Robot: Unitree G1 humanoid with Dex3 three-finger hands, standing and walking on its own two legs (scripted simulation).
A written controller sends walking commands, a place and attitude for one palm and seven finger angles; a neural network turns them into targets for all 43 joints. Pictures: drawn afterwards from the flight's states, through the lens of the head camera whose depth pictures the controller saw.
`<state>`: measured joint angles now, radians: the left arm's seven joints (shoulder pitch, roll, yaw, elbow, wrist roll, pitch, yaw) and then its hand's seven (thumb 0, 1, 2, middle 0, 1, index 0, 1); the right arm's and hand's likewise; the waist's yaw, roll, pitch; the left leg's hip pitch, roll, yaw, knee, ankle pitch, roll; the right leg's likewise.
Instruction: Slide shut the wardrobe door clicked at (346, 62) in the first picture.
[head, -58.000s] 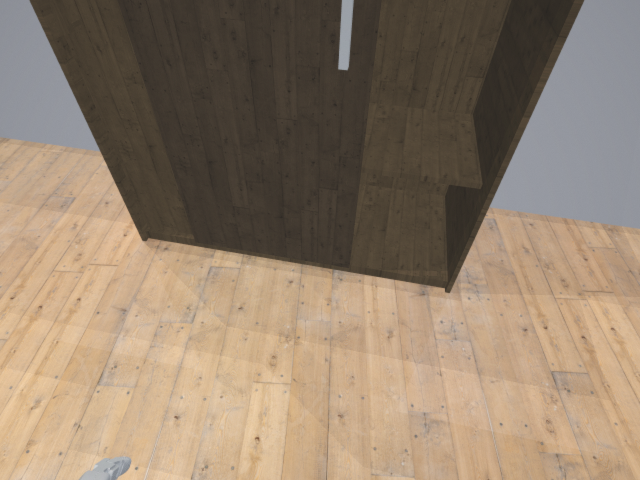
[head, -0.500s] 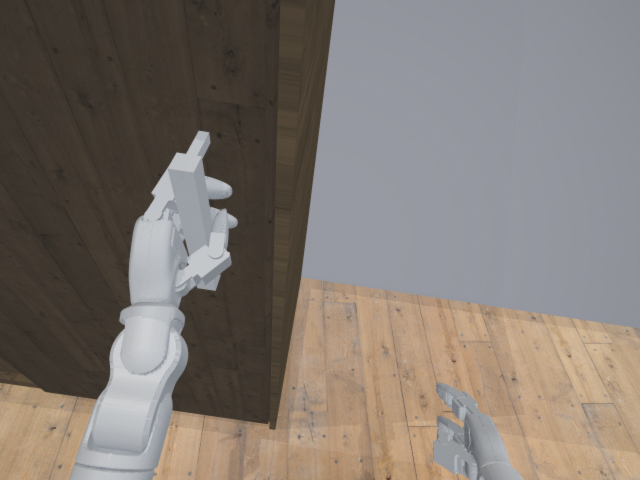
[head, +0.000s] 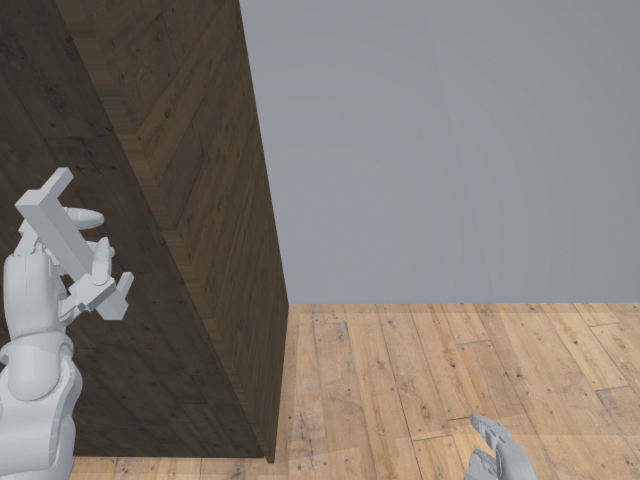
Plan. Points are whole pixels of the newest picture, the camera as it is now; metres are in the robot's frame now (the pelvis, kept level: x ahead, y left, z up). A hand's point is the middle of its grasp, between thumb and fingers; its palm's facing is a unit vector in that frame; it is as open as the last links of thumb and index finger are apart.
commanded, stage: stop walking and hold the door there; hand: left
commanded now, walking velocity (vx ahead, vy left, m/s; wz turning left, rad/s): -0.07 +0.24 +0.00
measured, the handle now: (90, 249) +0.31 +0.29 +0.17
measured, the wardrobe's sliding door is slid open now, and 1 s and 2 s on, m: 0.00 0.00 0.00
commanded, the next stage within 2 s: loosen the grip on the handle in 1.14 s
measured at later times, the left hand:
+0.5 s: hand (104, 278) +0.27 +0.26 +0.16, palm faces +0.42 -0.88 -0.22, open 5.9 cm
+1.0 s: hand (106, 276) +0.28 +0.26 +0.16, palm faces +0.42 -0.89 -0.16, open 5.9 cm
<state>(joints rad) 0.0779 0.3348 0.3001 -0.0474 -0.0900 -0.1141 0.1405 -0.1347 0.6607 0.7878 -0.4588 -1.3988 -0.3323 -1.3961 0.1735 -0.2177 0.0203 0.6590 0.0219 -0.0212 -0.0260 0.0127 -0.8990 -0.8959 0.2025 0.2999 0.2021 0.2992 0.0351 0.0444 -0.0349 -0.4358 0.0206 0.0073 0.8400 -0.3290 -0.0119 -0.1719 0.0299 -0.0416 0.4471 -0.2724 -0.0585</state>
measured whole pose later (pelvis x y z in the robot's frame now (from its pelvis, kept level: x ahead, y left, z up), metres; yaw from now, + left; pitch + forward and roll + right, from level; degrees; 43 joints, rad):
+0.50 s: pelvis +0.01 +0.02 -0.01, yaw -2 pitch -1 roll -1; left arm 0.17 0.29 0.30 -0.16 -0.09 -0.15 0.17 -0.12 0.70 0.77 -0.45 -1.41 -0.29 -1.40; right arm 0.21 -0.20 0.02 0.63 0.02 -0.07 -0.06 0.01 -0.90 -0.90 0.20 0.30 0.20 0.30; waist 0.01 0.05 -0.03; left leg -0.32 0.04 0.07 0.50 -0.17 0.01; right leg -0.18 0.03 0.00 0.50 -0.31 -0.02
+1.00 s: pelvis +0.02 +0.03 +0.00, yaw -1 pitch +0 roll +0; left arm 0.20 0.23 0.22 -0.20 -0.07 -0.18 0.18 -0.10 0.70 0.82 -0.46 -1.41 -0.29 -1.40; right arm 0.21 -0.23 0.02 0.65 0.01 -0.07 -0.07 0.02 -0.90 -0.90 0.20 0.30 0.20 0.30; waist 0.05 0.05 -0.05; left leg -0.28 0.01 0.07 0.41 -0.14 0.03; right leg -0.13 0.01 0.00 0.40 -0.27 0.00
